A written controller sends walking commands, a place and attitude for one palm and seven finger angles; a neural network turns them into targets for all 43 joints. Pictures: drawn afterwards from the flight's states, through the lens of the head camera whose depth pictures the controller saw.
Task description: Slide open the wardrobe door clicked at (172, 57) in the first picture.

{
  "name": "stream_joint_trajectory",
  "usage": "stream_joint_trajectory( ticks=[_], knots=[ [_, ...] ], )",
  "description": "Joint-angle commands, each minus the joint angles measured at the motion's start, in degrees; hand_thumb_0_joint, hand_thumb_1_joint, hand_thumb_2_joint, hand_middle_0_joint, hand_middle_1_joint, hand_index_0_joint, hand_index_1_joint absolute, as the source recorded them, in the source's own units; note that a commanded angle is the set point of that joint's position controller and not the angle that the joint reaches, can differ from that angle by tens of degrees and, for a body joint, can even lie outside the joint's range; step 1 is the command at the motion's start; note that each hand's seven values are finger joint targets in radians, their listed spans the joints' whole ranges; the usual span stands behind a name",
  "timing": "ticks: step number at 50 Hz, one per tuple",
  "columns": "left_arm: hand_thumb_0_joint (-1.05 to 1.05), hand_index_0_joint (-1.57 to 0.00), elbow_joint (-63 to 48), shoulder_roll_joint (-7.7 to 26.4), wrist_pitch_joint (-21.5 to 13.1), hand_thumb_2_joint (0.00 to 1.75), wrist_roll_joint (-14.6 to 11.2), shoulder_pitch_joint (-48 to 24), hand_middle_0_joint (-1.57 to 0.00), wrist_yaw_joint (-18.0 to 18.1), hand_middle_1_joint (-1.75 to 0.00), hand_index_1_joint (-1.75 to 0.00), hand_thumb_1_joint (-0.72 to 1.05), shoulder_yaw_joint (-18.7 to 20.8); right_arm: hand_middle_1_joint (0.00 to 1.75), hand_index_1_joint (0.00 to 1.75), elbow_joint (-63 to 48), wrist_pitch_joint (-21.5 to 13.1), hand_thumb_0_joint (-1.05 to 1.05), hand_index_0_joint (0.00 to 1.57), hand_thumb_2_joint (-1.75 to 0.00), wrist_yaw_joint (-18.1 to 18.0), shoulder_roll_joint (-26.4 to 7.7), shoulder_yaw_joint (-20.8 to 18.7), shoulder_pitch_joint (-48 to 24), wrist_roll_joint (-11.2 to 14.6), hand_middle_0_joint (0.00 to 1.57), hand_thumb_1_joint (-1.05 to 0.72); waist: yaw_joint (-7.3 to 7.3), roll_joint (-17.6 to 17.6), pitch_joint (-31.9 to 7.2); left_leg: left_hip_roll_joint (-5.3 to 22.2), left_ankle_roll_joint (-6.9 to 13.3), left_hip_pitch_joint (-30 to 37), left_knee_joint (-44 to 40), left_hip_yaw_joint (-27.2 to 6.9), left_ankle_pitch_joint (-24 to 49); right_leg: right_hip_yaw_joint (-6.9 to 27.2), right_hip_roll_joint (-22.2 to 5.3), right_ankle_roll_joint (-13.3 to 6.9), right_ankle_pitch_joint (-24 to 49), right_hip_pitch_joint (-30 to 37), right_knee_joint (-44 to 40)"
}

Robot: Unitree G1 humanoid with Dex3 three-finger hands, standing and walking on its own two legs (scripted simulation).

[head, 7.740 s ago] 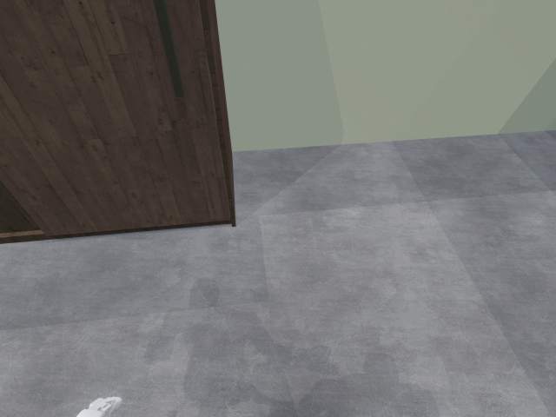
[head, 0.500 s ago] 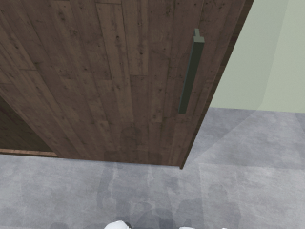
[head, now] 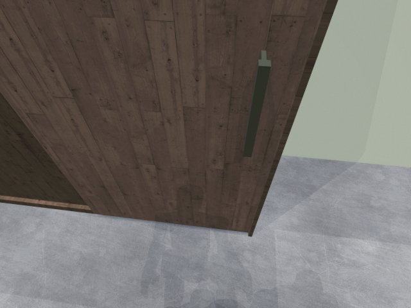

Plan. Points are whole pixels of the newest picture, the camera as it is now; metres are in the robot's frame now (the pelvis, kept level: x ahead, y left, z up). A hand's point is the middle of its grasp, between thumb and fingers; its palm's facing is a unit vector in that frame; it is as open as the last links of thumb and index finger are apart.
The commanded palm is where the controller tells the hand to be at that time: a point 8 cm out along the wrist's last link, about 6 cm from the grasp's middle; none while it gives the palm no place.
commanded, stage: come to a stop and stand still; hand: right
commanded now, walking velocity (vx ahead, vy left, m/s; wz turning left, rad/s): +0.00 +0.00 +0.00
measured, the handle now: (254, 110) +0.54 -0.07 +0.08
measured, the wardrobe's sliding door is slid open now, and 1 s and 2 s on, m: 0.00 0.00 0.00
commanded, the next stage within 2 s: look again from close up in 0.62 s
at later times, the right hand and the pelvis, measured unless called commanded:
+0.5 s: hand out of the picture +0.03 -0.13 -0.17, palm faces +0.04 +0.97 -0.25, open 7.3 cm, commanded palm none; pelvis +0.01 +0.05 -0.01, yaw -1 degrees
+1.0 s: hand out of the picture +0.02 -0.14 -0.18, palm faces +0.04 +0.97 -0.23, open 7.4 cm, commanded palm none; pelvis +0.01 +0.05 +0.00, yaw -1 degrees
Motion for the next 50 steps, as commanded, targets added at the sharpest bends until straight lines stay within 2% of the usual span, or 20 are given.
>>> stream_joint_trajectory(
  ticks=[1, 2, 3, 4, 5, 6, 7, 8, 9, 11, 15, 19, 21, 23, 26, 31, 36, 38, 42, 50],
  knots=[
    [0.0, -0.2, -6.2, 4.8, -1.0, 0.9, -0.2, -1.1, -0.2, -1.4, -0.3, -0.3, 0.9, 0.5, 0.3, 0.3, -3.2, -3.6, 0.0, 0.2, -0.9, -1.4, -6.7, 0.2, 5.2, -0.4, 0.2, -0.9, -1.04, 4.7, 0.7, 8.1, 5.9, -2.0, -18.3, -11.6, -1.2, 1.0, -2.7, 1.1, -8.7, -7.7, 11.2],
    [0.0, -0.2, -5.0, 3.0, -1.1, 0.9, -0.1, 2.6, -0.2, -1.7, -0.3, -0.3, 0.9, -0.2, 0.3, 0.3, -3.5, -4.1, 0.0, 0.2, -0.9, -1.4, -7.3, 0.6, 3.4, -0.2, 0.2, -0.9, 0.74, 3.9, -2.2, 8.8, 7.5, -2.5, -18.0, -10.7, -0.6, 1.3, -1.7, 1.4, -7.9, -4.4, 11.5],
    [0.0, -0.2, -4.5, 2.3, -1.4, 0.9, 0.2, 4.1, -0.2, -2.2, -0.3, -0.3, 0.9, -0.2, 0.3, 0.3, -3.7, -4.4, 0.0, 0.2, -0.9, -1.2, -7.3, 0.7, 1.8, -0.2, 0.2, -0.9, 1.2, -4.4, -5.1, 7.3, 6.9, -0.9, -12.7, -6.9, 7.0, 1.8, -1.1, 1.5, -3.0, -0.2, 7.6],
    [0.0, -0.2, -4.5, 3.1, -1.9, 0.9, -0.2, 5.0, -0.2, -2.2, -0.3, -0.3, 0.9, -0.3, 0.3, 0.3, -3.7, -4.2, 0.0, 0.2, -0.9, -1.0, -7.5, 0.7, 2.9, -0.1, 0.2, -0.9, 0.74, -5.3, -8.8, 4.5, 5.6, 0.6, -9.0, -4.6, 2.6, 3.2, -2.2, 1.2, -1.0, 0.9, 4.9],
    [0.0, -0.2, -4.2, 5.6, -1.9, 0.9, -0.2, 4.7, -0.2, -1.8, -0.3, -0.3, 0.9, 0.1, 0.3, 0.3, -3.6, -4.0, 0.0, 0.2, -0.9, -1.0, -6.3, 0.6, 2.3, 0.3, 0.2, -0.9, 0.77, 0.0, -6.6, 1.6, 4.2, -1.1, -7.6, -3.2, -0.8, 6.2, -5.1, 0.3, -0.8, -0.7, 4.9],
    [0.0, -0.2, -4.1, 6.8, -1.7, 0.9, -0.2, 4.4, -0.2, -1.5, -0.3, -0.3, 0.9, 0.4, 0.3, 0.3, -3.5, -3.5, 0.0, 0.2, -0.9, -1.1, -4.5, 0.9, 1.5, 0.3, 0.2, -0.9, 0.36, -0.8, -3.3, 0.7, 3.6, -1.5, -7.2, -2.0, -1.4, 7.8, -6.7, -0.4, -2.1, -3.3, 2.8],
    [0.0, -0.2, -4.4, 7.0, -1.4, 0.9, -0.2, 3.7, -0.2, -1.3, -0.3, -0.3, 0.9, 0.4, 0.3, 0.3, -3.5, -3.2, 0.0, 0.2, -0.9, -1.0, -4.0, 1.1, 1.6, 0.3, 0.2, -0.9, -0.33, -1.7, 0.9, 0.6, 3.5, -2.0, -8.1, -2.2, -2.6, 8.1, -6.7, -0.6, -6.2, -6.4, 0.6],
    [0.0, -0.2, -4.7, 6.0, -1.4, 0.9, -0.1, 2.9, -0.2, -1.2, -0.3, -0.3, 0.9, 0.0, 0.3, 0.3, -3.5, -3.3, 0.0, 0.2, -0.9, -1.0, -4.1, 1.0, 1.9, 0.1, 0.2, -0.9, -0.72, -2.2, 4.5, 1.1, 3.7, -2.4, -9.0, -3.0, -1.4, 7.6, -5.8, -0.5, -6.4, -8.9, 0.2],
    [0.0, -0.2, -4.7, 5.5, -1.4, 0.9, -0.1, 2.8, -0.2, -1.2, -0.3, -0.3, 0.9, -0.2, 0.3, 0.3, -3.4, -3.6, 0.0, 0.2, -0.9, -1.0, -4.5, 1.1, 2.4, 0.2, 0.2, -0.9, -0.81, -1.0, 5.2, 1.9, 3.9, -2.7, -9.9, -4.3, 0.2, 6.5, -4.8, 0.0, -4.5, -8.8, 1.3],
    [0.0, -0.2, -4.2, 4.8, -1.3, 0.9, -0.2, 4.1, -0.2, -1.1, -0.3, -0.3, 0.9, -0.6, 0.3, 0.3, -3.3, -4.0, 0.0, 0.2, -0.9, -0.9, -5.2, 1.1, 2.5, 0.5, 0.2, -0.9, -0.32, 2.1, 4.7, 3.0, 4.2, -3.7, -11.9, -5.7, 1.4, 4.6, -3.8, 0.7, -2.3, -5.8, 2.6],
    [0.0, -0.2, -3.1, 4.7, -1.4, 0.9, -0.3, 5.2, -0.2, -1.0, -0.3, -0.3, 0.9, -0.8, 0.3, 0.3, -3.6, -4.4, 0.0, 0.2, -0.9, -1.0, -6.1, 0.8, 2.6, 0.5, 0.2, -0.9, -0.15, 3.3, 1.7, 4.0, 4.4, -1.9, -12.5, -5.9, 7.2, 3.5, -3.5, 1.2, 0.8, -2.6, 3.2],
    [0.0, -0.2, -2.3, 5.1, -1.6, 0.9, -0.3, 4.7, -0.2, -0.9, -0.3, -0.3, 0.9, -0.8, 0.3, 0.3, -4.0, -4.5, 0.0, 0.2, -0.9, -1.0, -6.3, 0.5, 2.6, 0.5, 0.2, -0.9, -0.4, 2.4, 0.7, 3.9, 4.4, 0.1, -12.2, -5.6, 11.5, 3.5, -3.7, 1.4, 2.9, -1.5, 2.4],
    [0.0, -0.2, -2.1, 5.2, -1.5, 0.9, -0.4, 4.3, -0.2, -0.8, -0.3, -0.3, 0.9, -0.8, 0.3, 0.3, -3.8, -4.6, 0.0, 0.2, -0.9, -1.0, -6.6, 0.4, 2.8, 0.5, 0.2, -0.9, -0.52, 3.5, 0.4, 4.3, 4.5, 0.9, -12.5, -5.7, 13.5, 3.2, -3.7, 1.6, 3.0, -1.3, 2.4],
    [0.0, -0.2, -1.8, 5.0, -1.6, 0.9, -0.4, 3.8, -0.2, -0.8, -0.3, -0.3, 0.9, -0.8, 0.3, 0.3, -3.7, -4.7, 0.0, 0.2, -0.9, -1.0, -6.7, 0.3, 3.0, 0.4, 0.2, -0.9, -0.65, 2.4, 0.0, 4.3, 4.5, 1.4, -12.6, -5.4, 15.0, 3.1, -3.9, 1.7, 3.6, -0.4, 2.0],
    [0.0, -0.2, -1.7, 5.6, -1.3, 0.9, -0.4, 3.0, -0.2, -0.8, -0.3, -0.3, 0.9, -0.8, 0.3, 0.3, -3.7, -4.6, 0.0, 0.2, -0.9, -0.9, -7.2, 0.2, 2.8, 0.4, 0.2, -0.9, -0.6, 2.6, 1.1, 4.6, 4.7, 0.6, -13.9, -6.0, 13.2, 3.1, -3.7, 1.9, 2.5, -0.5, 1.9],
    [0.0, -0.2, -1.2, 6.4, -1.4, 0.9, -0.4, 2.0, -0.2, -0.7, -0.3, -0.3, 0.9, -0.8, 0.3, 0.3, -3.3, -4.5, 0.0, 0.2, -0.9, -0.7, -7.6, 0.1, 2.8, 0.4, 0.2, -0.9, -0.89, 0.0, 0.3, 4.2, 4.6, 1.6, -13.8, -5.5, 13.5, 3.3, -4.3, 1.9, 3.8, 0.4, 1.0],
    [0.0, -0.2, -1.1, 7.1, -1.5, 0.9, -0.5, 1.1, -0.2, -0.6, -0.3, -0.3, 0.9, -0.8, 0.3, 0.3, -2.9, -4.5, 0.0, 0.2, -0.9, -0.6, -8.1, 0.0, 2.8, 0.4, 0.2, -0.9, -1.08, -0.4, -0.2, 4.3, 4.5, 2.7, -14.3, -5.2, 13.9, 3.5, -4.6, 2.0, 4.1, 0.5, 0.5],
    [0.0, -0.2, -1.0, 7.0, -1.5, 0.9, -0.5, 0.8, -0.2, -0.6, -0.3, -0.3, 0.9, -0.7, 0.3, 0.3, -2.8, -4.5, 0.0, 0.2, -0.9, -0.6, -8.0, 0.1, 2.8, 0.3, 0.2, -0.9, -1.08, 0.8, -0.4, 4.0, 4.4, 2.9, -14.4, -5.2, 14.5, 3.6, -4.8, 1.9, 4.4, 1.0, 0.3],
    [0.0, -0.2, -0.9, 7.8, -1.5, 0.9, -0.5, 0.0, -0.2, -0.6, -0.3, -0.3, 0.9, -0.7, 0.3, 0.3, -2.7, -4.3, 0.0, 0.2, -0.9, -0.5, -8.2, 0.1, 2.2, 0.4, 0.2, -0.9, -1.24, -0.6, 1.0, 4.0, 4.3, 1.9, -14.9, -5.2, 11.4, 3.9, -4.8, 1.9, 3.5, 0.4, -0.6],
    [0.0, -0.2, -1.0, 9.0, -1.7, 0.9, -0.5, -0.9, -0.2, -0.6, -0.3, -0.3, 0.9, -0.6, 0.3, 0.3, -2.9, -4.2, 0.0, 0.2, -0.9, -0.4, -8.8, 0.0, 1.3, 0.3, 0.2, -0.9, -1.51, -0.6, -0.3, 3.8, 4.0, 3.4, -14.0, -4.3, 12.9, 4.7, -5.4, 1.5, 5.6, 0.7, -1.4]
  ],
)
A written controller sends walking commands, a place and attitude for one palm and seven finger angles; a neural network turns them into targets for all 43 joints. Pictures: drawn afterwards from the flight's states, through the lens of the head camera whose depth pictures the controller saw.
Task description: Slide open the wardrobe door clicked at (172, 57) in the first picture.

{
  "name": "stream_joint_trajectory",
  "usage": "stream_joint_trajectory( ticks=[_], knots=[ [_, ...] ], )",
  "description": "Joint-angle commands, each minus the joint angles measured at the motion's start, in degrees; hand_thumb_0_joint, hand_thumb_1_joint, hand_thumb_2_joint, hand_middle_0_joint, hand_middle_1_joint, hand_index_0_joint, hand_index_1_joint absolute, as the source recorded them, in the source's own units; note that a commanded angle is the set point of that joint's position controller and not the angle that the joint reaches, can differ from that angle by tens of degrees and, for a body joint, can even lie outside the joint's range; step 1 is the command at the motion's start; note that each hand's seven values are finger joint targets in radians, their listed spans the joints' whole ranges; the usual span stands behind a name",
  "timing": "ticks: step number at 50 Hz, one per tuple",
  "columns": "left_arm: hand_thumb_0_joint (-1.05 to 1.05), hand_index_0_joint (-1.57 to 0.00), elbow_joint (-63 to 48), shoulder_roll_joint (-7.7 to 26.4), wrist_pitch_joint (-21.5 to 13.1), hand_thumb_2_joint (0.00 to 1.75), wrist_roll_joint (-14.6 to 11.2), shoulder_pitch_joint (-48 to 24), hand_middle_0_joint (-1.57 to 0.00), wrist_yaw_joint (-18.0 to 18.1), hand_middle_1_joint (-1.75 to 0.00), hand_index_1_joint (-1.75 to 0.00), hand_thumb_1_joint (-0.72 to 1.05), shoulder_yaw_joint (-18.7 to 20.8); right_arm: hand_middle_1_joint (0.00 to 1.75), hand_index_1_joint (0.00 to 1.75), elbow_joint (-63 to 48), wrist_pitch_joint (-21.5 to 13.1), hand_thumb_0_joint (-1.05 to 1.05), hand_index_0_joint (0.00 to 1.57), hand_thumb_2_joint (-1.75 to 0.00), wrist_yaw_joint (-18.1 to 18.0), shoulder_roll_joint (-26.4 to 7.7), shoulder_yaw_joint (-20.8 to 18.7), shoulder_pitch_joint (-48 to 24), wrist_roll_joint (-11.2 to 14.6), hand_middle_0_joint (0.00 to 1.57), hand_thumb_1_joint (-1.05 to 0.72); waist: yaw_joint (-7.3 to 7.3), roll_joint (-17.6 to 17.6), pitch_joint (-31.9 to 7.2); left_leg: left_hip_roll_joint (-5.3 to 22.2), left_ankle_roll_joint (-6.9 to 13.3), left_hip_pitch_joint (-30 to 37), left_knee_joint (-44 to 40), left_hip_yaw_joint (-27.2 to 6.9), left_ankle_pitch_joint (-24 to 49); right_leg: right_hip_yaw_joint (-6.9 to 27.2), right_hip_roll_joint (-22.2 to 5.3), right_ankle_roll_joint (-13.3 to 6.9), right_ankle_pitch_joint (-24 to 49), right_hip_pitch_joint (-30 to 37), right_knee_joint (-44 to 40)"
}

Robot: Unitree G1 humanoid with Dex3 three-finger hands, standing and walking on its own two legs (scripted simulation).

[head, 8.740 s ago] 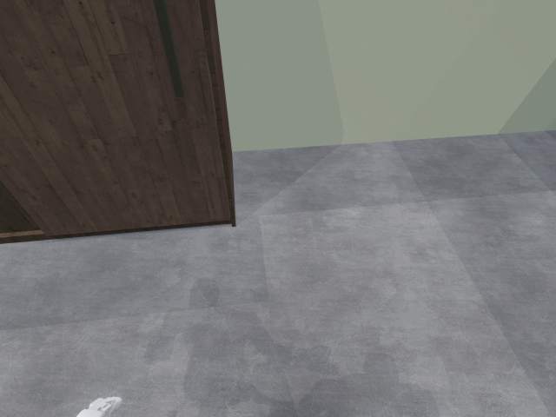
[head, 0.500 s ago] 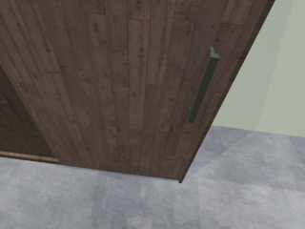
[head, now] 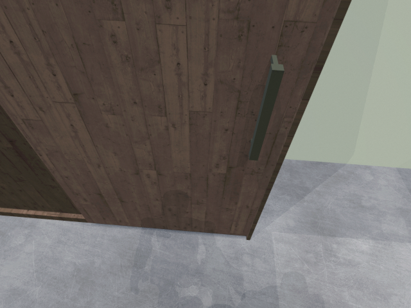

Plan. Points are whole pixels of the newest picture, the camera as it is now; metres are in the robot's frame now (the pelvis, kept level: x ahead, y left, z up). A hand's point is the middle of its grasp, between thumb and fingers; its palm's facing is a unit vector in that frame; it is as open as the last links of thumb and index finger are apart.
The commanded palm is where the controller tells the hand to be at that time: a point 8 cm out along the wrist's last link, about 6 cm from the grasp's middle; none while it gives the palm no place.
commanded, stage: look again from close up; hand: right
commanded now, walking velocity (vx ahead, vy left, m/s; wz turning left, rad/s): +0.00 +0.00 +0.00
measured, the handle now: (262, 113) +0.54 -0.11 +0.08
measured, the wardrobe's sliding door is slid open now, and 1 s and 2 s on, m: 0.00 0.00 0.00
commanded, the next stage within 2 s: shuffle to correct the standing spot in 0.62 s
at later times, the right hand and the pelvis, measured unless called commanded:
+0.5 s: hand out of the picture +0.03 -0.22 -0.17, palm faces +0.00 +0.97 -0.25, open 7.4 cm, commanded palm none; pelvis +0.00 -0.02 +0.00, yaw +0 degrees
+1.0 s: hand out of the picture +0.01 -0.18 -0.18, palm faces +0.01 +0.98 -0.19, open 7.4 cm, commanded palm none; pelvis +0.02 +0.00 -0.01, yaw +0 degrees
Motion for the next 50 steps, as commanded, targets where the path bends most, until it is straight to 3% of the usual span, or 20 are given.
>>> stream_joint_trajectory(
  ticks=[1, 8, 20, 28, 33, 36, 38, 42, 47, 50],
  knots=[
    [0.0, -0.2, -1.8, 6.9, -1.1, 0.9, -0.2, 2.4, -0.2, 0.3, -0.3, -0.3, 0.9, 1.4, 0.3, 0.3, -2.3, -0.8, 0.0, 0.2, -0.9, -0.3, -8.1, -1.5, 1.6, 0.2, 0.2, -0.9, 0.11, 0.1, -0.1, 5.6, 1.1, -1.7, -5.9, -5.4, 9.3, 2.2, -3.0, -2.8, 7.3, 0.1, -3.9],
    [0.0, -0.2, -1.7, 7.4, -1.4, 0.9, -0.2, 1.8, -0.2, 0.3, -0.3, -0.3, 0.9, 1.5, 0.3, 0.3, -2.4, -0.7, 0.0, 0.2, -0.9, -0.2, -8.6, -1.6, 0.9, 0.1, 0.2, -0.9, -0.08, 0.0, -1.4, 5.5, 0.9, -0.4, -5.1, -4.8, 10.8, 2.7, -3.4, -3.2, 9.6, 0.8, -4.5],
    [0.0, -0.2, -1.6, 8.8, -1.3, 0.9, -0.1, 0.5, -0.2, 0.1, -0.3, -0.3, 0.9, 1.6, 0.3, 0.3, -2.4, -0.5, 0.0, 0.2, -0.9, -0.1, -9.7, -1.6, -0.8, 0.0, 0.2, -0.9, -0.06, -0.2, -0.5, 5.8, 0.6, -1.1, -6.0, -5.0, 7.5, 3.4, -3.3, -3.4, 7.8, 0.3, -5.9],
    [0.0, -0.2, -1.4, 8.9, -1.4, 0.9, -0.2, 0.3, -0.2, 0.1, -0.3, -0.3, 0.9, 1.7, 0.3, 0.3, -2.1, -0.7, 0.0, 0.2, -0.9, -0.1, -9.9, -1.6, -1.0, 0.0, 0.2, -0.9, -0.01, 0.6, -2.4, 5.9, 0.6, 0.0, -5.9, -5.1, 10.9, 3.1, -3.6, -3.4, 10.0, 1.9, -5.5],
    [0.0, -0.2, -1.3, 8.9, -1.2, 0.9, -0.2, -0.3, -0.2, 0.1, -0.3, -0.3, 0.9, 1.7, 0.3, 0.3, -1.8, -0.7, 0.0, 0.2, -0.9, -0.1, -10.1, -1.5, -1.1, 0.0, 0.2, -0.9, -0.01, 1.2, -1.2, 6.0, 0.6, -0.6, -6.6, -5.5, 10.2, 3.0, -3.4, -3.3, 8.7, 1.5, -5.6],
    [0.0, -0.2, -1.1, 9.2, -1.2, 0.9, -0.2, -0.5, -0.2, 0.0, -0.3, -0.3, 0.9, 1.6, 0.3, 0.3, -1.7, -0.6, 0.0, 0.2, -0.9, -0.1, -10.1, -1.4, -1.0, 0.1, 0.2, -0.9, -0.06, 0.7, -0.6, 6.1, 0.5, -1.3, -7.1, -5.5, 8.2, 3.0, -3.3, -3.1, 7.4, 1.2, -6.1],
    [0.0, -0.2, -0.2, 5.6, -0.7, 0.9, 0.1, 1.8, -0.2, -0.1, -0.3, -0.3, 0.9, 0.9, 0.3, 0.3, -0.7, 0.0, 0.0, 0.2, -0.9, -0.1, -6.8, -0.7, 1.5, 0.0, 0.2, -0.9, 0.09, 1.0, -1.6, 5.5, 0.2, -1.1, -6.8, -4.8, 2.0, 2.7, -3.3, -3.0, 3.0, 1.6, -5.5],
    [0.0, -0.2, -0.4, 6.4, 0.0, 0.9, 0.6, 2.7, -0.2, -0.4, -0.3, -0.3, 0.9, 1.5, 0.3, 0.3, -1.0, 0.7, 0.0, 0.2, -0.9, 0.4, -6.7, -1.2, 2.2, -0.3, 0.2, -0.9, 0.44, 0.5, 3.2, 4.4, 0.7, -5.9, -5.7, -4.4, -11.0, 3.7, -3.6, -3.6, -11.4, -2.3, -6.1],
    [0.0, -0.2, -0.8, 6.6, -0.2, 0.9, 0.6, 4.5, -0.2, -0.1, -0.3, -0.3, 0.9, 2.3, 0.3, 0.3, -1.4, 0.6, 0.0, 0.2, -0.9, 1.0, -5.7, -1.6, 4.6, -0.4, 0.2, -0.9, 0.48, -2.1, 5.7, 3.0, 1.4, -7.8, -2.0, -3.0, -9.0, 5.7, -5.7, -5.1, -11.9, -4.3, -5.6],
    [0.0, -0.2, -1.0, 6.6, -0.6, 0.9, 0.5, 5.9, -0.2, 0.3, -0.3, -0.3, 0.9, 2.6, 0.3, 0.3, -1.5, 0.3, 0.0, 0.2, -0.9, 1.1, -5.1, -2.1, 6.9, -0.5, 0.2, -0.9, 0.08, -2.3, 4.6, 2.9, 1.7, -6.3, -0.1, -2.4, -4.1, 5.6, -6.8, -5.9, -5.1, -4.1, -2.6]
  ],
)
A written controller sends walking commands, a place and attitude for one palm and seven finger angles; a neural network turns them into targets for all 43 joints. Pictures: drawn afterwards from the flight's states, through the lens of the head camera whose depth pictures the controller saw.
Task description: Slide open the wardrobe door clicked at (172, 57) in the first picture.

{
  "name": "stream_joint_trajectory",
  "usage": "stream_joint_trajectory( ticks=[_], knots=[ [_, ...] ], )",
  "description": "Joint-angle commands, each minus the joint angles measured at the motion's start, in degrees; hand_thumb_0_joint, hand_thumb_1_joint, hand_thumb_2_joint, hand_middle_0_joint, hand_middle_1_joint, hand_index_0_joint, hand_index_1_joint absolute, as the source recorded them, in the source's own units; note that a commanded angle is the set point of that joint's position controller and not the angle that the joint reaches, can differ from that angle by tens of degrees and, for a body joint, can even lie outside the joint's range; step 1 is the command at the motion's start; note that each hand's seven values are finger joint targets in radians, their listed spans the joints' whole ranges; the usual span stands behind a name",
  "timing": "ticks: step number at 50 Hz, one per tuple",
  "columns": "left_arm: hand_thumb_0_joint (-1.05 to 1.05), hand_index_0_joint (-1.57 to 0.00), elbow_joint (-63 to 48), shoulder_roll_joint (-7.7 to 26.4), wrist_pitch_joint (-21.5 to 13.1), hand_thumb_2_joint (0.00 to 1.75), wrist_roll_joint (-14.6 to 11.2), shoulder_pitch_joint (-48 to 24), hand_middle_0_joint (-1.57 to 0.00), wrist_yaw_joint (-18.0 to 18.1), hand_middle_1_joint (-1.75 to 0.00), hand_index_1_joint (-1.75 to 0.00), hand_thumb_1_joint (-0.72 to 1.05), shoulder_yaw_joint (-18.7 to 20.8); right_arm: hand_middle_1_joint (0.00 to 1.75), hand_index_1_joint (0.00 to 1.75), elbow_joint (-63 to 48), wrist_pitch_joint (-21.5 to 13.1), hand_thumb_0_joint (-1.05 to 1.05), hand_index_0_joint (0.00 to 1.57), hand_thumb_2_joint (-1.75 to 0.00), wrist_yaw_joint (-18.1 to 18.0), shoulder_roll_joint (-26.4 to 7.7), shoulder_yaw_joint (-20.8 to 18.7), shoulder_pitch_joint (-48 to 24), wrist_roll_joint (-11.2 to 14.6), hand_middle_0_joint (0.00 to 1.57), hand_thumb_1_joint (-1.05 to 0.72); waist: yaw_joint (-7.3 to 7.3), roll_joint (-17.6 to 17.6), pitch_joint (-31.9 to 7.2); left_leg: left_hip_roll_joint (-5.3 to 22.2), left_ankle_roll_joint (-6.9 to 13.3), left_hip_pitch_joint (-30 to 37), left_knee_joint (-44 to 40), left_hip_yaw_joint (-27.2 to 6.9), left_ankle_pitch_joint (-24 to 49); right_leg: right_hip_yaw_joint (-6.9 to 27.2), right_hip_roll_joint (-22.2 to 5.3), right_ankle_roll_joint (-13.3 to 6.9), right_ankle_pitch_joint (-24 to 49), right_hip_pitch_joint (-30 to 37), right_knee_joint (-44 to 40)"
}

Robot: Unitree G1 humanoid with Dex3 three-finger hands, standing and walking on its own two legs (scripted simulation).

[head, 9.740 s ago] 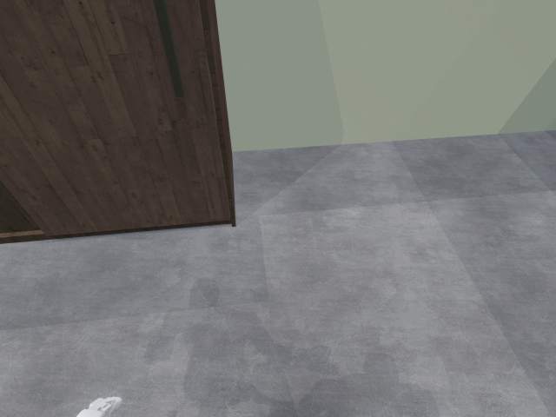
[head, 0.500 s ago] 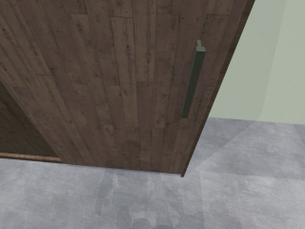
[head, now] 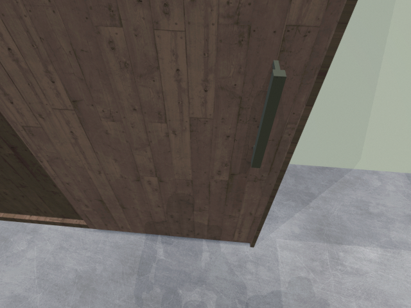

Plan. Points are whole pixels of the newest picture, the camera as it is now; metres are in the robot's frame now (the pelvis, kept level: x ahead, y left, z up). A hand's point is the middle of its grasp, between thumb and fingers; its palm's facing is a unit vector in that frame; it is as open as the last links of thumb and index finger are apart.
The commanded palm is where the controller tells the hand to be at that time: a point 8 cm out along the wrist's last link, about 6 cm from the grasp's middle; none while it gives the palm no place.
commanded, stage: come to a stop and stand still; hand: right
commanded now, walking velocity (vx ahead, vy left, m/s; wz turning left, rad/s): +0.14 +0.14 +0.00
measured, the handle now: (264, 120) +0.51 -0.10 +0.09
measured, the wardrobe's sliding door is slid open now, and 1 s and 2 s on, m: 0.00 0.00 0.00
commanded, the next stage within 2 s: none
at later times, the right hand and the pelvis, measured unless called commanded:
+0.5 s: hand out of the picture +0.07 -0.17 -0.17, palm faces +0.05 +0.98 -0.20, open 7.4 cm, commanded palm none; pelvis +0.05 +0.01 +0.01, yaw +0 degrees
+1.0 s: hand out of the picture +0.07 -0.12 -0.17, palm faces +0.05 +0.98 -0.18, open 7.2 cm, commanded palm none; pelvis +0.03 +0.06 +0.01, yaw +0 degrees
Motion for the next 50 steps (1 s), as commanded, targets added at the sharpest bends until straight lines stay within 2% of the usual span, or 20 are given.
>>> stream_joint_trajectory(
  ticks=[1, 3, 5, 7, 10, 11, 12, 13, 14, 18, 27, 29, 31, 33, 36, 39, 43, 44, 46, 50],
  knots=[
    [0.0, -0.2, -2.4, 7.8, -1.4, 0.9, -0.3, 3.0, -0.2, 1.0, -0.3, -0.3, 0.9, 2.2, 0.3, 0.3, -2.1, -1.1, 0.0, 0.2, -0.9, 0.0, -5.3, -1.7, 4.9, 0.1, 0.2, -0.9, -0.56, -2.2, 5.3, 2.7, 2.4, -3.9, -4.6, -2.5, 2.1, 4.9, -6.6, -5.2, 1.9, -3.9, -4.0],
    [0.0, -0.2, -2.8, 5.8, -1.8, 0.9, -0.4, 2.5, -0.2, 1.3, -0.3, -0.3, 0.9, 2.0, 0.3, 0.3, -1.0, -1.5, 0.0, 0.2, -0.9, -0.2, -6.6, -2.4, 8.2, 0.0, 0.2, -0.9, -1.58, 4.9, 3.6, 5.7, 4.1, 2.8, -7.1, -6.3, 11.4, -1.2, -3.1, -3.7, 6.1, -7.9, 5.1],
    [0.0, -0.2, -4.7, 3.6, -1.9, 0.9, -0.4, -1.4, -0.2, 1.2, -0.3, -0.3, 0.9, 1.7, 0.3, 0.3, 0.7, -1.7, 0.0, 0.2, -0.9, -0.8, -8.2, -3.3, 13.3, 0.0, 0.2, -0.9, -3.79, 13.1, 3.1, 12.1, 8.7, 11.3, -10.0, -14.3, 28.4, -5.1, 0.4, -2.0, -10.5, -18.7, 16.8],
    [0.0, -0.2, -6.2, 2.8, -2.2, 0.9, -0.8, -5.6, -0.2, 1.3, -0.3, -0.3, 0.9, 1.6, 0.3, 0.3, 1.2, -2.1, 0.0, 0.2, -0.9, -1.6, -6.0, -2.9, 15.4, -0.4, 0.2, -0.9, -5.13, 8.9, 3.8, 15.3, 12.2, 14.0, -8.6, -15.8, 48.4, -2.2, -0.6, -2.1, -15.2, -23.1, 23.4],
    [0.0, -0.2, -4.5, 0.3, -2.1, 0.9, -1.7, -2.2, -0.2, 1.4, -0.3, -0.3, 0.9, 0.8, 0.3, 0.3, -0.2, -2.0, 0.0, 0.2, -0.9, -2.7, -4.8, -2.0, 10.3, -0.3, 0.2, -0.9, -1.2, 3.8, 1.4, 11.9, 9.3, 10.2, -3.4, -9.1, 57.5, -2.3, -0.1, -1.6, -7.1, -12.1, 7.7],
    [0.0, -0.2, -2.6, 0.6, -2.1, 0.9, -1.8, 2.8, -0.2, 1.7, -0.3, -0.3, 0.9, 0.9, 0.3, 0.3, -1.2, -1.9, 0.0, 0.2, -0.9, -2.7, -4.5, -1.7, 7.1, 0.4, 0.2, -0.9, 1.73, 3.0, -0.6, 8.8, 6.6, 5.3, 0.7, -5.7, 54.5, -3.1, 1.2, -1.8, 5.0, -1.5, -2.0],
    [0.0, -0.2, -1.1, 3.5, -2.5, 0.9, -1.5, 8.3, -0.2, 2.1, -0.3, -0.3, 0.9, 1.5, 0.3, 0.3, -2.2, -1.7, 0.0, 0.2, -0.9, -2.8, -4.7, -1.8, 5.8, 1.1, 0.2, -0.9, 3.79, -0.7, -3.7, 5.7, 3.5, -0.8, 6.0, -3.5, 44.5, -0.6, -2.0, -3.4, 25.5, 9.8, -4.8],
    [0.0, -0.2, -0.9, 8.8, -2.9, 0.9, -1.3, 11.1, -0.2, 2.7, -0.3, -0.3, 0.9, 2.7, 0.3, 0.3, -3.3, -1.8, 0.0, 0.2, -0.9, -2.7, -4.2, -1.8, 4.9, 1.7, 0.2, -0.9, 4.21, -10.1, -6.5, 1.4, 0.4, -8.0, 12.1, -0.6, 22.4, 10.2, -12.4, -9.0, 49.1, 16.9, -3.2],
    [0.0, -0.2, -0.9, 9.4, -2.4, 0.9, -1.8, 10.0, -0.2, 2.7, -0.3, -0.3, 0.9, 2.5, 0.3, 0.3, -3.6, -1.6, 0.0, 0.2, -0.9, -3.0, -2.9, -1.4, 5.3, 1.9, 0.2, -0.9, 2.62, -15.2, -6.7, -0.2, -1.1, -9.8, 18.5, -1.2, -11.6, 14.7, -19.8, -15.2, 68.8, 15.1, -5.7],
    [0.0, -0.2, -3.6, 5.9, -1.8, 0.9, -1.2, -0.2, -0.2, 2.8, -0.3, -0.3, 0.9, 1.7, 0.3, 0.3, -2.4, 0.4, 0.0, 0.2, -0.9, -2.7, -0.8, -1.4, 3.9, 0.3, 0.2, -0.9, -0.35, -9.6, 4.8, 3.1, -1.6, -10.4, 19.7, -2.1, -10.5, 6.3, -15.1, -13.2, 55.1, 2.5, -8.6],
    [0.0, -0.2, -8.1, 9.9, -0.1, 0.9, -0.1, -4.1, -0.2, 1.6, -0.3, -0.3, 0.9, 4.5, 0.3, 0.3, -6.3, 1.1, 0.0, 0.2, -0.9, -1.7, -1.0, -2.1, 2.3, -0.1, 0.2, -0.9, -1.22, -9.4, -1.8, 1.9, -1.8, -4.4, 6.9, 1.7, 1.4, 3.8, -12.8, -10.7, 33.4, 0.4, -5.8],
    [0.0, -0.2, -8.6, 8.5, 0.0, 0.9, -0.5, -4.2, -0.2, 1.1, -0.3, -0.3, 0.9, 4.4, 0.3, 0.3, -6.4, -0.1, 0.0, 0.2, -0.9, -1.6, -3.4, -2.4, 4.2, -0.5, 0.2, -0.9, -2.17, -3.2, -3.4, 3.0, -1.9, 0.8, -5.5, 0.6, 13.9, 1.1, -8.0, -6.2, 21.1, -1.1, 0.6],
    [0.0, -0.2, -10.0, 3.3, 0.7, 0.9, -1.2, -2.6, -0.2, 0.6, -0.3, -0.3, 0.9, 3.6, 0.3, 0.3, -7.8, -1.1, 0.0, 0.2, -0.9, -1.9, -10.3, -3.0, 1.6, -0.7, 0.2, -0.9, -0.76, 14.4, -2.9, 17.8, 4.9, 1.3, -10.2, -14.9, 33.6, -3.0, 1.4, -1.4, -9.5, -9.5, 10.2],
    [0.0, -0.2, -10.0, 2.6, 1.6, 0.9, -1.0, -4.5, -0.2, 0.6, -0.3, -0.3, 0.9, 3.5, 0.3, 0.3, -8.6, -0.9, 0.0, 0.2, -0.9, -1.7, -9.5, -2.6, -0.4, -0.7, 0.2, -0.9, -1.13, 11.8, -1.8, 17.0, 9.1, -3.0, -12.0, -13.3, 30.8, 0.7, 1.3, -1.7, -14.2, -8.5, 18.5],
    [0.0, -0.2, -8.1, 4.1, 1.0, 0.9, -1.3, -3.5, -0.2, 0.6, -0.3, -0.3, 0.9, 3.1, 0.3, 0.3, -9.1, -1.4, 0.0, 0.2, -0.9, -1.9, -7.8, -2.2, -3.5, -0.2, 0.2, -0.9, -0.39, 13.2, -1.9, 13.5, 9.2, -0.5, -10.3, -9.3, 34.8, 1.4, 0.7, -1.3, -9.8, -9.6, 20.6],
    [0.0, -0.2, -6.9, 2.9, 0.4, 0.9, -1.4, -2.8, -0.2, 0.5, -0.3, -0.3, 0.9, 2.3, 0.3, 0.3, -8.9, -1.3, 0.0, 0.2, -0.9, -1.9, -8.1, -2.4, -2.8, -0.1, 0.2, -0.9, -0.75, 8.4, -2.5, 12.0, 8.9, 1.2, -9.8, -8.5, 31.6, -0.3, 1.0, -0.7, -6.6, -6.3, 9.2],
    [0.0, -0.2, -3.9, 4.1, -0.9, 0.9, -1.1, 2.1, -0.2, 1.1, -0.3, -0.3, 0.9, 1.9, 0.3, 0.3, -8.0, -1.0, 0.0, 0.2, -0.9, -1.6, -5.7, -1.7, -3.4, 1.0, 0.2, -0.9, 0.44, -1.3, -3.0, 6.9, 3.4, -3.1, -6.6, -5.4, 18.3, 3.6, -2.7, -2.0, 11.3, 5.9, -9.0],
    [0.0, -0.2, -4.1, 5.8, -1.2, 0.9, -0.7, 0.6, -0.2, 1.2, -0.3, -0.3, 0.9, 1.7, 0.3, 0.3, -8.0, -0.8, 0.0, 0.2, -0.9, -1.4, -4.5, -1.5, -3.2, 1.2, 0.2, -0.9, -0.65, -6.8, -1.8, 4.5, 1.4, -2.5, -6.7, -3.8, 15.1, 7.1, -6.4, -3.6, 16.9, 2.9, -9.3],
    [0.0, -0.2, -3.8, 5.2, -1.2, 0.9, -0.7, -2.9, -0.2, 1.1, -0.3, -0.3, 0.9, 1.1, 0.3, 0.3, -6.1, -0.5, 0.0, 0.2, -0.9, -1.5, -4.4, -1.2, -3.6, 0.9, 0.2, -0.9, -1.75, -12.3, -0.2, 4.2, 0.0, 2.5, -7.7, -2.3, 11.4, 7.1, -6.9, -4.2, 14.8, -2.6, -11.6],
    [0.0, -0.2, -3.0, 4.7, -1.3, 0.9, -1.0, -1.1, -0.2, 1.2, -0.3, -0.3, 0.9, 0.7, 0.3, 0.3, -3.3, -0.8, 0.0, 0.2, -0.9, -1.2, -4.7, -0.6, -1.6, 0.8, 0.2, -0.9, -1.83, -5.4, 2.5, 4.9, 0.4, 3.6, -11.5, -3.3, 11.0, 6.1, -5.1, -3.2, 5.4, -4.3, -13.3]
  ],
)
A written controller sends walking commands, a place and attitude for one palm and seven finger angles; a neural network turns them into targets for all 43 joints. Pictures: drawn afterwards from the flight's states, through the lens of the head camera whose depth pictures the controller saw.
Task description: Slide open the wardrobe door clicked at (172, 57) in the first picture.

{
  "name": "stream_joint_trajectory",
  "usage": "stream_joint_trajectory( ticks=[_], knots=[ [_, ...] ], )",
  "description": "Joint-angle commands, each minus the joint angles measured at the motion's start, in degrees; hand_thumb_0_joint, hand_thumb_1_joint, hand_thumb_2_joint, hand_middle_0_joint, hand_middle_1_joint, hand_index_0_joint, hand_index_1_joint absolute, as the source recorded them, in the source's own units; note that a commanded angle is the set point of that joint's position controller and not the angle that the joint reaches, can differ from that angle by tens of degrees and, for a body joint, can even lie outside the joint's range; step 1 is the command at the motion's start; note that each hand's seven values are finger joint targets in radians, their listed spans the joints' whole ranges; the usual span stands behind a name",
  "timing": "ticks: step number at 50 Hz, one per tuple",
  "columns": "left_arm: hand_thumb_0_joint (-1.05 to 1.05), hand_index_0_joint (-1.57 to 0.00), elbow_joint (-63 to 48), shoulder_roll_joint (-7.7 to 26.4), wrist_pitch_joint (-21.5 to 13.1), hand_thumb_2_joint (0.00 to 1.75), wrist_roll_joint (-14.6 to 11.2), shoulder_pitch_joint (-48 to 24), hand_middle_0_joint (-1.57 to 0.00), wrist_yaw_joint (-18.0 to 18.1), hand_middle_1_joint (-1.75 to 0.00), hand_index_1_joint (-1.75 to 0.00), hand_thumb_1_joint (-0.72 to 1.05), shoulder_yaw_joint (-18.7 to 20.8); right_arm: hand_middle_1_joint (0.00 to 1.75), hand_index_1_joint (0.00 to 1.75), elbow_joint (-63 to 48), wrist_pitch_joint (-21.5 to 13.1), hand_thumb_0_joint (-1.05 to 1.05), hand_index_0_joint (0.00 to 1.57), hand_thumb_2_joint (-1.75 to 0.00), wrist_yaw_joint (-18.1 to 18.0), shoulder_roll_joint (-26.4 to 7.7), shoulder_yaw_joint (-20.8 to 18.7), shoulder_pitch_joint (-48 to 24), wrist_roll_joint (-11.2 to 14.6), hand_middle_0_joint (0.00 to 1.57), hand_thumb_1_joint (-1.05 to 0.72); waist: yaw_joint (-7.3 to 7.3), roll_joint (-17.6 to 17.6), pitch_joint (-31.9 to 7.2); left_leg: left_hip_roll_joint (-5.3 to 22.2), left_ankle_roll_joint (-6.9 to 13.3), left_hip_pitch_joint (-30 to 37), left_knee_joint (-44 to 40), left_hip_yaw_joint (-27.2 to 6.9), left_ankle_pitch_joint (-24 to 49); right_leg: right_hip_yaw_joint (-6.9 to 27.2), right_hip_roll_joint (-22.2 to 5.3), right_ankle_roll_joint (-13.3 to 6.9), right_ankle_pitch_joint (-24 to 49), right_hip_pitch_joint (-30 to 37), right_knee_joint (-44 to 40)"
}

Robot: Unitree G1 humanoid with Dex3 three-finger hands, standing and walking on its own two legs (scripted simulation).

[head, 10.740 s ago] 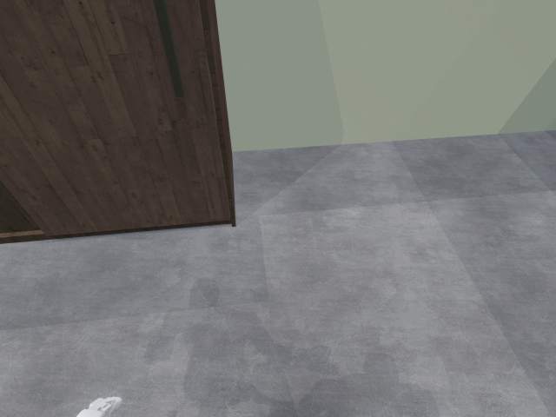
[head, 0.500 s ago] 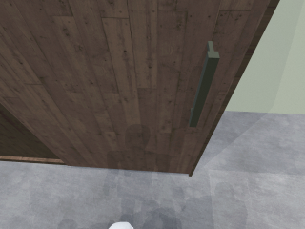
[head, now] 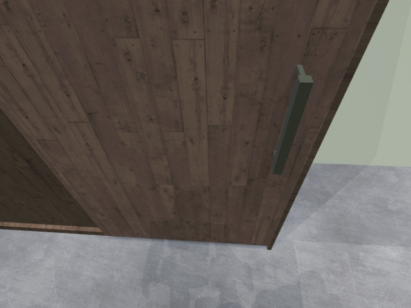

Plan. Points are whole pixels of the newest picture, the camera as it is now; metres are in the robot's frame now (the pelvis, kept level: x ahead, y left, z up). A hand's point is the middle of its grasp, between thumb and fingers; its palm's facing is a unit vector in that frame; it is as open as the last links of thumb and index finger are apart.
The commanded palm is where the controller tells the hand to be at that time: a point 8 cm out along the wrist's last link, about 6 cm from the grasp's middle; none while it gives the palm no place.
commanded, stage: come to a stop and stand still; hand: right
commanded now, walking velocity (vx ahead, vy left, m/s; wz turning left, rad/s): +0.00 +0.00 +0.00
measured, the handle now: (286, 126) +0.48 -0.16 +0.08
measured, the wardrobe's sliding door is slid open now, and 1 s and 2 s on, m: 0.00 0.00 0.00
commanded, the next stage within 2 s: look again from close up in 1.32 s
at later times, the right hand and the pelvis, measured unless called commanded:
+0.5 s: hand out of the picture -0.01 -0.19 -0.16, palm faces +0.00 +0.97 -0.24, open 7.4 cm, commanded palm none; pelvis -0.02 -0.01 +0.00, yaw +1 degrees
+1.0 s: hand out of the picture +0.01 -0.17 -0.17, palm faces +0.00 +0.98 -0.21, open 7.3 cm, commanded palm none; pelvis +0.01 +0.01 +0.00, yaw +1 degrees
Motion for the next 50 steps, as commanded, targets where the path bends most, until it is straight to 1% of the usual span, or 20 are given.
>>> stream_joint_trajectory(
  ticks=[1, 3, 4, 5, 6, 7, 8, 10, 11, 12, 14, 16, 18, 22, 24, 28, 32, 35, 40, 50],
  knots=[
    [0.0, -0.2, -1.9, 5.5, -1.4, 0.9, -0.2, 1.5, -0.2, 0.2, -0.3, -0.3, 0.9, 0.6, 0.3, 0.3, 0.2, -1.0, 0.0, 0.2, -0.9, 0.3, -4.0, 0.1, 4.4, 0.1, 0.2, -0.9, -0.64, -6.3, 0.8, 6.2, -1.0, 4.2, -6.9, -6.9, 1.6, 6.3, -6.6, -1.0, 0.5, -6.0, -10.4],
    [0.0, -0.2, -1.4, 5.2, -1.3, 0.9, -0.3, 2.7, -0.2, 0.2, -0.3, -0.3, 0.9, 0.6, 0.3, 0.3, 0.9, -1.1, 0.0, 0.2, -0.9, 0.3, -4.0, 0.3, 4.8, 0.1, 0.2, -0.9, -0.4, -3.7, 1.8, 6.4, -0.8, 3.2, -8.4, -7.2, 0.3, 5.6, -6.1, -0.9, -0.5, -5.0, -10.6],
    [0.0, -0.2, -4.8, 8.9, -2.1, 0.9, -0.7, -2.7, -0.2, -0.2, -0.3, -0.3, 0.9, 1.1, 0.3, 0.3, 2.9, -2.3, 0.0, 0.2, -0.9, -2.4, -5.0, 0.9, 11.3, -0.1, 0.2, -0.9, -2.02, -9.3, 0.7, 10.2, -0.9, 1.2, -3.8, -10.4, 26.0, 1.1, -5.5, 0.5, 7.0, -4.1, 2.7],
    [0.0, -0.2, -6.2, 5.0, -1.2, 0.9, -0.6, 2.3, -0.2, -0.4, -0.3, -0.3, 0.9, 0.7, 0.3, 0.3, 0.1, -2.8, 0.0, 0.2, -0.9, -1.8, -8.4, 0.6, 7.5, 0.2, 0.2, -0.9, 2.0, -9.5, -5.1, 12.5, 2.0, 2.1, -5.6, -13.5, 10.7, 2.4, -2.5, 0.5, -3.3, -3.8, 2.2],
    [0.0, -0.2, -5.3, 4.6, -1.4, 0.9, -0.4, 3.6, -0.2, -0.5, -0.3, -0.3, 0.9, 0.6, 0.3, 0.3, -0.4, -2.7, 0.0, 0.2, -0.9, -1.1, -7.6, 0.7, 5.1, 0.2, 0.2, -0.9, 2.07, -9.3, -2.2, 11.1, 3.0, -2.7, -6.5, -12.9, -2.1, 3.3, -2.8, -0.1, -2.5, -2.5, -0.6],
    [0.0, -0.2, -5.3, 5.2, -1.4, 0.9, -0.3, 5.8, -0.2, -0.7, -0.3, -0.3, 0.9, 0.5, 0.3, 0.3, -0.6, -2.6, 0.0, 0.2, -0.9, -0.8, -6.9, 0.8, 5.2, 0.0, 0.2, -0.9, 2.69, -7.6, -3.0, 8.8, 2.6, -4.1, -6.6, -11.3, -9.3, 3.7, -3.7, -0.6, -1.8, -2.4, -1.5],
    [0.0, -0.2, -5.8, 5.1, -1.7, 0.9, 0.0, 7.4, -0.2, -0.9, -0.3, -0.3, 0.9, 0.4, 0.3, 0.3, -1.0, -2.7, 0.0, 0.2, -0.9, -0.6, -6.4, 0.9, 4.5, -0.2, 0.2, -0.9, 2.77, -4.0, -3.3, 7.7, 2.1, -3.8, -6.0, -9.6, -8.8, 4.2, -4.3, -1.1, -0.7, -2.8, -2.1],
    [0.0, -0.2, -6.2, 6.4, -1.6, 0.9, -0.1, 7.1, -0.2, -0.8, -0.3, -0.3, 0.9, 0.4, 0.3, 0.3, -0.8, -2.3, 0.0, 0.2, -0.9, -0.4, -4.6, 1.2, 4.7, -0.1, 0.2, -0.9, 2.39, 0.5, 0.2, 6.4, 1.2, -4.2, -5.6, -9.0, -10.9, 5.7, -4.7, -1.9, -3.3, -5.9, -5.0],
    [0.0, -0.2, -6.5, 6.9, -1.6, 0.9, -0.1, 7.2, -0.2, -0.7, -0.3, -0.3, 0.9, 0.4, 0.3, 0.3, -0.6, -2.2, 0.0, 0.2, -0.9, -0.3, -4.2, 1.3, 5.2, 0.0, 0.2, -0.9, 2.21, 2.0, 1.3, 6.0, 1.1, -4.6, -5.6, -9.1, -11.6, 5.9, -4.7, -2.2, -4.2, -6.6, -5.7],
    [0.0, -0.2, -6.5, 7.0, -1.6, 0.9, -0.1, 7.1, -0.2, -0.7, -0.3, -0.3, 0.9, 0.4, 0.3, 0.3, -0.4, -2.0, 0.0, 0.2, -0.9, -0.2, -3.8, 1.3, 5.6, 0.0, 0.2, -0.9, 2.0, 1.3, 2.9, 5.9, 1.0, -5.3, -5.8, -9.3, -12.6, 6.0, -4.6, -2.3, -5.6, -7.6, -6.6],
    [0.0, -0.2, -6.3, 6.9, -1.9, 0.9, 0.0, 7.1, -0.2, -0.6, -0.3, -0.3, 0.9, 0.0, 0.3, 0.3, 0.0, -2.1, 0.0, 0.2, -0.9, -0.1, -3.8, 1.4, 6.3, 0.1, 0.2, -0.9, 1.58, -1.8, 3.9, 5.5, 1.0, -4.8, -4.8, -9.2, -10.6, 6.6, -4.7, -2.4, -5.6, -8.2, -8.4],
    [0.0, -0.2, -6.0, 7.2, -2.0, 0.9, -0.1, 7.3, -0.2, -0.6, -0.3, -0.3, 0.9, -0.1, 0.3, 0.3, 0.3, -2.0, 0.0, 0.2, -0.9, 0.0, -3.7, 1.4, 7.3, 0.1, 0.2, -0.9, 1.19, -1.3, 4.4, 5.4, 0.9, -4.2, -4.6, -9.3, -10.2, 6.7, -4.7, -2.5, -7.2, -9.2, -9.3],
    [0.0, -0.2, -5.6, 6.6, -2.1, 0.9, -0.1, 7.7, -0.2, -0.6, -0.3, -0.3, 0.9, -0.3, 0.3, 0.3, 0.5, -2.1, 0.0, 0.2, -0.9, 0.0, -3.7, 1.4, 7.7, 0.1, 0.2, -0.9, 1.06, -1.9, 3.9, 5.6, 1.0, -3.4, -4.6, -9.2, -8.8, 6.4, -4.5, -2.5, -5.6, -8.6, -9.6],
    [0.0, -0.2, -4.6, 6.3, -2.0, 0.9, -0.1, 8.4, -0.2, -0.6, -0.3, -0.3, 0.9, -0.5, 0.3, 0.3, 0.7, -2.1, 0.0, 0.2, -0.9, 0.0, -3.7, 1.3, 7.9, 0.2, 0.2, -0.9, 1.0, 0.4, 4.0, 6.1, 1.0, -3.9, -5.8, -10.3, -10.9, 5.4, -3.8, -2.4, -5.4, -8.1, -8.8],
    [0.0, -0.2, -3.9, 6.0, -2.3, 0.9, -0.1, 9.0, -0.2, -0.5, -0.3, -0.3, 0.9, -0.6, 0.3, 0.3, 0.7, -2.3, 0.0, 0.2, -0.9, 0.0, -3.7, 1.2, 7.7, 0.3, 0.2, -0.9, 1.08, -0.4, 2.5, 6.4, 1.0, -3.1, -5.7, -9.9, -9.2, 5.0, -3.8, -2.3, -3.0, -6.8, -8.5],
    [0.0, -0.2, -2.7, 5.2, -2.4, 0.9, -0.1, 9.1, -0.2, -0.4, -0.3, -0.3, 0.9, -0.7, 0.3, 0.3, 1.0, -2.4, 0.0, 0.2, -0.9, 0.0, -3.8, 1.2, 7.2, 0.3, 0.2, -0.9, 1.11, -0.6, 1.8, 6.7, 1.3, -2.5, -5.9, -9.8, -6.9, 4.6, -4.0, -2.1, -0.6, -5.3, -8.0],
    [0.0, -0.2, -1.9, 5.1, -2.4, 0.9, -0.2, 8.6, -0.2, -0.3, -0.3, -0.3, 0.9, -0.7, 0.3, 0.3, 1.7, -2.5, 0.0, 0.2, -0.9, 0.0, -3.6, 1.2, 7.3, 0.4, 0.2, -0.9, 0.87, -2.7, 1.8, 6.8, 1.3, -1.6, -6.2, -10.2, -4.8, 4.0, -4.1, -1.8, 0.5, -5.2, -7.9],
    [0.0, -0.2, -1.5, 5.3, -2.5, 0.9, -0.2, 8.5, -0.2, -0.2, -0.3, -0.3, 0.9, -0.7, 0.3, 0.3, 2.1, -2.7, 0.0, 0.2, -0.9, 0.0, -3.8, 1.2, 7.2, 0.4, 0.2, -0.9, 0.93, -2.1, 0.3, 7.0, 1.4, -0.1, -5.9, -10.0, -0.7, 3.6, -4.3, -1.6, 3.1, -3.8, -7.2],
    [0.0, -0.2, -0.8, 5.2, -2.4, 0.9, -0.3, 7.9, -0.2, 0.0, -0.3, -0.3, 0.9, -0.7, 0.3, 0.3, 2.6, -2.6, 0.0, 0.2, -0.9, 0.0, -3.7, 1.3, 7.1, 0.4, 0.2, -0.9, 0.81, -2.3, 1.6, 7.2, 1.4, 0.0, -6.5, -9.9, 0.5, 3.4, -4.4, -1.3, 3.5, -3.8, -7.1],
    [0.0, -0.2, -0.6, 5.7, -2.5, 0.9, -0.4, 7.1, -0.2, 0.2, -0.3, -0.3, 0.9, -0.6, 0.3, 0.3, 2.7, -2.7, 0.0, 0.2, -0.9, -0.1, -4.0, 1.2, 6.8, 0.3, 0.2, -0.9, 0.93, -2.2, -0.4, 7.1, 1.2, 2.5, -5.6, -9.3, 8.0, 3.1, -5.0, -1.1, 7.2, -1.6, -7.0]
  ],
)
